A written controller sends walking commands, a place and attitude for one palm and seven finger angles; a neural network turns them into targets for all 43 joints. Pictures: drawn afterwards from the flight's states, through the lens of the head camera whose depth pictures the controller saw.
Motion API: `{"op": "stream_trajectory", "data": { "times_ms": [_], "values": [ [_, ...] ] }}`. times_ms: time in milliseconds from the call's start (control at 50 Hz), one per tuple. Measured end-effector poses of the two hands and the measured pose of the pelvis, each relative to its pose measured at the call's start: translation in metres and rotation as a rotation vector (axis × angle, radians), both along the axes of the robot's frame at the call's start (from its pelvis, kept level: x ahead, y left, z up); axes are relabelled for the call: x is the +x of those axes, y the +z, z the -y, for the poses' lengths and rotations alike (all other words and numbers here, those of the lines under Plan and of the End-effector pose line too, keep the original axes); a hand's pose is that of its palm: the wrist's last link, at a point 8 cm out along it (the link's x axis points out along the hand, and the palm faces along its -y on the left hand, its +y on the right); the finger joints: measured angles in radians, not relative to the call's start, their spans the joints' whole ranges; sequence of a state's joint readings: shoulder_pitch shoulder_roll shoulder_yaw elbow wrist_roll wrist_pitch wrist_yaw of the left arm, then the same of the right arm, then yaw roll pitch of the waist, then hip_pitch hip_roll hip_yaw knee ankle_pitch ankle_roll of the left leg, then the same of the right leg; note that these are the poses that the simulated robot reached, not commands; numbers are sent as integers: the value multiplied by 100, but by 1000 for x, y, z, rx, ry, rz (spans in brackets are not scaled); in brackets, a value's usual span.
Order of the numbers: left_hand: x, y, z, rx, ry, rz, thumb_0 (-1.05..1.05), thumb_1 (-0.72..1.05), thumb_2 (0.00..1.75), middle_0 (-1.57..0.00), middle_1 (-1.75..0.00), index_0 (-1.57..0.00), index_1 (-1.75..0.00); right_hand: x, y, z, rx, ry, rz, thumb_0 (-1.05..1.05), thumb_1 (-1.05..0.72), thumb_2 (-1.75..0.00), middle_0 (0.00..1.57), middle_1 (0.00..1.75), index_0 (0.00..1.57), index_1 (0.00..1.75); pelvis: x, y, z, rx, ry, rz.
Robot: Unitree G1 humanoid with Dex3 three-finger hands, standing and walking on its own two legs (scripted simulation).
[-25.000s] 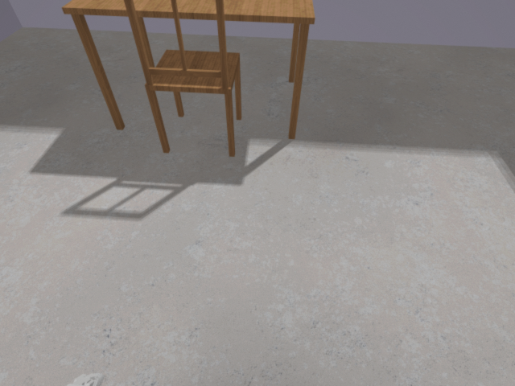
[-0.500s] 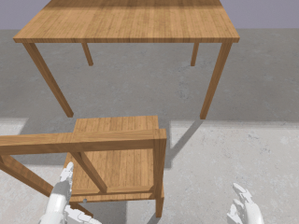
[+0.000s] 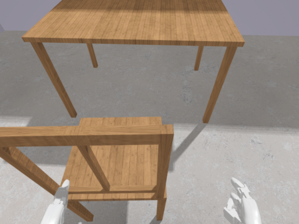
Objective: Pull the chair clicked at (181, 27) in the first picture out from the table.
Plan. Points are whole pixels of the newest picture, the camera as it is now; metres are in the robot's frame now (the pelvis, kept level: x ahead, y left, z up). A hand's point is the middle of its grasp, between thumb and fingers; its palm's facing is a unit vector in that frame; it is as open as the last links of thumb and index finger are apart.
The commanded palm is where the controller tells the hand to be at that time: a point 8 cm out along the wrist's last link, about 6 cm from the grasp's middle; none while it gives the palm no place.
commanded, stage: draw the hand back to the body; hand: left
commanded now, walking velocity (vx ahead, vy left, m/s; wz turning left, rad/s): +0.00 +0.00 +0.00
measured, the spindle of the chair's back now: (97, 170) +0.28 +0.18 -0.03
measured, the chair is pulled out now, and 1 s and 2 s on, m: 0.54 0.53 0.53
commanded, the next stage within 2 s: step back with the hand held close in 1.56 s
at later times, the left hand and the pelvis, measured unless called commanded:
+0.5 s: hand (55, 202) +0.16 +0.20 +0.09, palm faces +0.05 -0.99 -0.11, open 17.3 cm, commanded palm +0.11 +0.26 +0.11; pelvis -0.01 +0.00 +0.00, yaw -1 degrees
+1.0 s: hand (25, 188) +0.17 +0.25 +0.13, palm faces +0.34 -0.80 -0.49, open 11.0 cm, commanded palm +0.15 +0.29 +0.20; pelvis +0.02 +0.00 +0.04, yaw +0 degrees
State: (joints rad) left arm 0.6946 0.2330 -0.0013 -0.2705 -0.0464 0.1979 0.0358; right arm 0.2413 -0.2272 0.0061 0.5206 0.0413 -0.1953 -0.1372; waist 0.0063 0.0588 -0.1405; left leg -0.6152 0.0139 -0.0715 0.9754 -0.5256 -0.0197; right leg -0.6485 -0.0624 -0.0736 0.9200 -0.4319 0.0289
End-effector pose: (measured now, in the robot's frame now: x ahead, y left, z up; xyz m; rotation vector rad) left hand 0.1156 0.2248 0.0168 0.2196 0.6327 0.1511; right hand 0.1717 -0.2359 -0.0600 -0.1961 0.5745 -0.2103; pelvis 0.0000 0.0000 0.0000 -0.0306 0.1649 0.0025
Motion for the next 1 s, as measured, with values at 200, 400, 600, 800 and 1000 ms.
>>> {"op": "stream_trajectory", "data": {
  "times_ms": [200,400,600,800,1000],
  "values": [
    [15,44,-2,-113,-64,417,-1,-54,21,0,0,0,0,-6,-12,-2,10,16,12,1,-90,-90,21,30,20,30,-8,-10,0,-8,3,-3],
    [18,67,-18,-117,-150,508,-1,-54,20,0,0,0,0,-7,-10,-8,72,-9,47,1,-90,-90,21,30,20,30,-14,-8,2,-6,-14,28],
    [13,95,-40,140,-13,418,-1,-41,27,-2,-3,-4,-4,-3,12,-7,20,23,31,1,-90,-90,21,30,20,30,-7,13,1,-11,-14,107],
    [10,112,-47,272,67,321,0,-9,43,-7,-10,-19,-15,4,19,-18,25,72,-29,1,-90,-90,21,30,20,30,7,33,-1,0,-13,184],
    [17,142,-56,352,144,360,0,27,60,-12,-17,-29,-25,25,21,-25,39,161,-33,1,-90,-90,21,30,20,30,19,43,5,15,-8,216]
  ]
}}
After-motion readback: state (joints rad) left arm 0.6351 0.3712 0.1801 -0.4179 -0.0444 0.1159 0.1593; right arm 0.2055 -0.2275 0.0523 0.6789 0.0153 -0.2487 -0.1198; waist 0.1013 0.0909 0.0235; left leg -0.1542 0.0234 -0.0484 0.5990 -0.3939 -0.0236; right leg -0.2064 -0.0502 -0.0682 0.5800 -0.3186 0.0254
